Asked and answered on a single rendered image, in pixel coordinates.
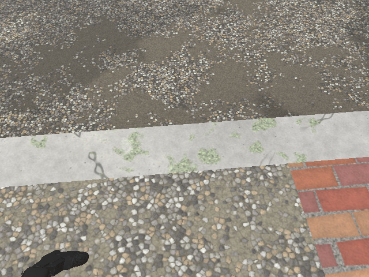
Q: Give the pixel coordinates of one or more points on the left robot hand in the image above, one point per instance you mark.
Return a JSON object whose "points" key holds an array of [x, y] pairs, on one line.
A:
{"points": [[55, 262]]}

